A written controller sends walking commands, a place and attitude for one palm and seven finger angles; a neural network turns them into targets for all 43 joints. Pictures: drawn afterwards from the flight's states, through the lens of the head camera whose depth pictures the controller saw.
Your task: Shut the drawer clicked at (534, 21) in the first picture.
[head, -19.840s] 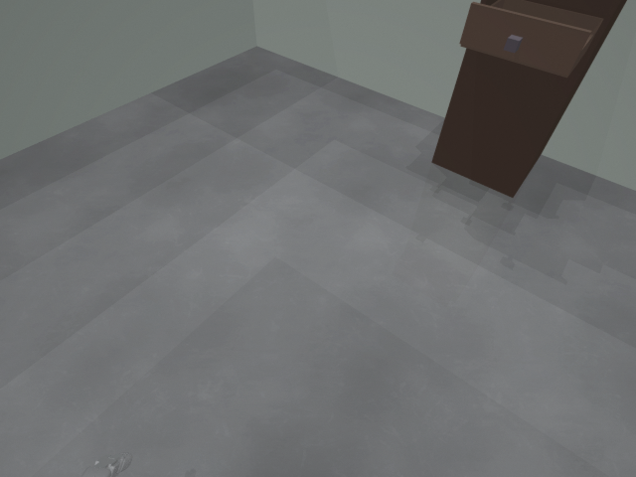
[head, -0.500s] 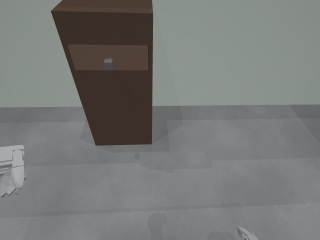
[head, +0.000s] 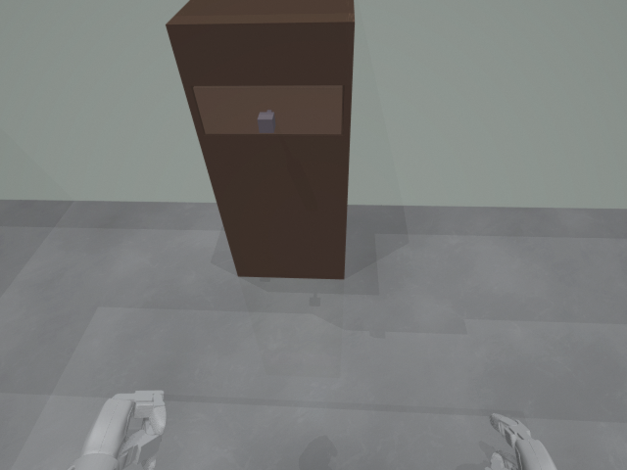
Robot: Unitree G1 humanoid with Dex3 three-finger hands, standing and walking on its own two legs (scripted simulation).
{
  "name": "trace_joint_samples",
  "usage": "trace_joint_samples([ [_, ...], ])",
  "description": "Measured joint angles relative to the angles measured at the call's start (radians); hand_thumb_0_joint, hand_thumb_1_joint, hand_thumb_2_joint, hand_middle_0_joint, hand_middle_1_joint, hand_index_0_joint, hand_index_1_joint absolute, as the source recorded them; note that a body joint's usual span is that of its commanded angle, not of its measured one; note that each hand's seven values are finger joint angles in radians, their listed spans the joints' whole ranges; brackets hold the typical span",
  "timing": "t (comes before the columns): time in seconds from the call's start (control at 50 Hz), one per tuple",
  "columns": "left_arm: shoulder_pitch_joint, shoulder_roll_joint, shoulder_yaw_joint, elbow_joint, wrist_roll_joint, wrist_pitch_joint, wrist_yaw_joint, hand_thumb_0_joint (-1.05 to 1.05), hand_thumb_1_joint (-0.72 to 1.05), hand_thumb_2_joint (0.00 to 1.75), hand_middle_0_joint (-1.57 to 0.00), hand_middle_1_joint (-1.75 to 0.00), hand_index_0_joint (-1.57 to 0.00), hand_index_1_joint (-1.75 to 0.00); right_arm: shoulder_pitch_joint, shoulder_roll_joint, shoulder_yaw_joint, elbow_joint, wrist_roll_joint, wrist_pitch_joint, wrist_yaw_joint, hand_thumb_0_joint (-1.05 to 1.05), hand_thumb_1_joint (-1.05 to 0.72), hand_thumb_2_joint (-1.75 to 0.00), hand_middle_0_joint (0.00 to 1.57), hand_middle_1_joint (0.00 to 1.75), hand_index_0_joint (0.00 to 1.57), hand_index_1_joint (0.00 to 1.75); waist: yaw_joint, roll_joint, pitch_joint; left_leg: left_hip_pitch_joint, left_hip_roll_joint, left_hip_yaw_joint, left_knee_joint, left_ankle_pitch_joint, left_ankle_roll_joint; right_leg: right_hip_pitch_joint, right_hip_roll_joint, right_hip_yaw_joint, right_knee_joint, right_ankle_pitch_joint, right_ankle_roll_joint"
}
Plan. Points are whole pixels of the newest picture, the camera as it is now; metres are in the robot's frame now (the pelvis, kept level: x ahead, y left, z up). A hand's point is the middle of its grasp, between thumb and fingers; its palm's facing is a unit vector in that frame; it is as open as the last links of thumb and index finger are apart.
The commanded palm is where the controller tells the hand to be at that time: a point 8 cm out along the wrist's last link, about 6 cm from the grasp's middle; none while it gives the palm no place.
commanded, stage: let the arm hang, fingers relaxed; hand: left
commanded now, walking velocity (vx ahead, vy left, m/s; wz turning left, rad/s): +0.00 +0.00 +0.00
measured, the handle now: (267, 118) +0.94 +0.18 -0.02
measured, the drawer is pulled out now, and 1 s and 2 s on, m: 0.00 0.00 0.00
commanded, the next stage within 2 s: look to check the result in 0.94 s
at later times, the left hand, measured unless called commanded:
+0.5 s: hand out of the picture -0.01 +0.25 -0.15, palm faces +0.01 -0.95 -0.32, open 6.2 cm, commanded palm none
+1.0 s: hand out of the picture +0.12 +0.22 -0.13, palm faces -0.03 -0.95 -0.30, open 7.4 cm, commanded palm none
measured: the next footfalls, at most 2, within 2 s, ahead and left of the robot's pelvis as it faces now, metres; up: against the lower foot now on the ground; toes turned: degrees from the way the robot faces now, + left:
none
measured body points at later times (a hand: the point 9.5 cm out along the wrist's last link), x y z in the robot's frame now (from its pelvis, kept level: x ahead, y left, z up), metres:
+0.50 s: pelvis +0.01 +0.02 +0.02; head +0.02 +0.00 +0.47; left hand -0.01 +0.30 -0.12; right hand +0.01 -0.23 -0.15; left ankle +0.04 +0.11 -0.73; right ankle +0.05 -0.09 -0.73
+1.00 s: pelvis +0.03 +0.00 +0.02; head +0.04 -0.01 +0.47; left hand +0.13 +0.27 -0.11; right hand +0.08 -0.27 -0.13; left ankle +0.04 +0.11 -0.73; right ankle +0.05 -0.09 -0.73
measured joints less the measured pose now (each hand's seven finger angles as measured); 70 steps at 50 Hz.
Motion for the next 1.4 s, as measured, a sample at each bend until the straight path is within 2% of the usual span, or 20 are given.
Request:
trace_joint_samples([
  [0.08,-0.029,-0.042,-0.066,0.302,-0.007,0.043,-0.011,0.01,0.91,0.9,-1.2,-1.4,-1.2,-1.4,0.023,0.053,0.031,0.044,-0.007,0.03,0.007,0.01,-0.91,-0.9,0.2,0.3,0.2,0.3,-0.02,-0.055,0.039,0.026,-0.003,-0.003,-0.02,0.01,0.003,0.027,-0.002,-0.003,-0.019,0.009,0.005],
  [0.12,-0.032,-0.061,-0.08,0.402,-0.003,0.043,0.002,0.02,0.91,0.9,-1.13,-1.34,-1.13,-1.33,0.045,0.072,0.043,0.079,-0.01,0.04,0.008,0.01,-0.91,-0.9,0.2,0.3,0.2,0.3,-0.014,-0.073,0.059,0.039,0.0,-0.007,-0.046,0.025,0.004,0.047,0.004,-0.007,-0.059,0.031,0.007],
  [0.16,-0.032,-0.054,-0.076,0.479,-0.007,0.035,0.008,0.02,0.91,0.9,-1.06,-1.29,-1.06,-1.25,0.066,0.089,0.049,0.12,-0.01,0.05,0.006,0.01,-0.91,-0.9,0.2,0.3,0.2,0.3,-0.001,-0.083,0.076,0.05,0.0,-0.01,-0.077,0.044,0.004,0.064,0.008,-0.011,-0.099,0.054,0.007],
  [0.24,-0.014,-0.043,-0.071,0.599,-0.018,0.02,-0.001,0.02,0.91,0.9,-0.91,-1.12,-0.91,-1.09,0.103,0.101,0.042,0.195,-0.008,0.067,0.001,0.01,-0.91,-0.9,0.2,0.3,0.2,0.3,0.017,-0.069,0.093,0.068,-0.003,-0.012,-0.125,0.07,0.008,0.089,0.011,-0.012,-0.161,0.086,0.01],
  [0.42,0.002,-0.021,-0.05,0.763,-0.022,0.006,0.003,0.01,0.91,0.9,-0.56,-0.72,-0.57,-0.71,0.139,0.089,0.011,0.304,-0.003,0.064,-0.012,0.01,-0.91,-0.9,0.2,0.3,0.2,0.3,0.018,-0.019,0.084,0.106,-0.017,0.005,-0.18,0.085,0.021,0.113,0.002,0.008,-0.197,0.097,0.02],
  [0.6,-0.091,-0.011,-0.045,0.795,-0.025,-0.012,0.007,0.01,0.91,0.9,-0.28,-0.4,-0.29,-0.4,0.109,0.069,0.004,0.356,-0.001,0.045,-0.015,0.0,-0.91,-0.9,0.2,0.3,0.2,0.3,0.006,-0.015,0.067,0.149,-0.022,0.017,-0.215,0.086,0.022,0.139,0.0,0.023,-0.205,0.09,0.025],
  [0.9,-0.223,-0.023,-0.056,0.778,-0.026,-0.035,0.0,0.01,0.91,0.9,-0.2,-0.3,-0.2,-0.3,0.024,0.034,0.009,0.368,-0.001,0.028,-0.013,0.0,-0.91,-0.9,0.2,0.3,0.2,0.3,-0.016,-0.025,0.06,0.203,-0.011,0.015,-0.273,0.092,0.005,0.188,0.015,0.022,-0.253,0.09,0.017],
  [1.4,-0.197,0.007,-0.05,0.811,-0.03,-0.033,0.005,0.01,0.91,0.9,-0.2,-0.3,-0.2,-0.3,-0.005,-0.001,0.012,0.373,0.001,0.039,-0.016,0.0,-0.91,-0.9,0.2,0.3,0.2,0.3,-0.005,-0.008,0.078,0.248,0.024,0.005,-0.312,0.081,-0.032,0.239,0.055,0.013,-0.309,0.081,-0.012],
])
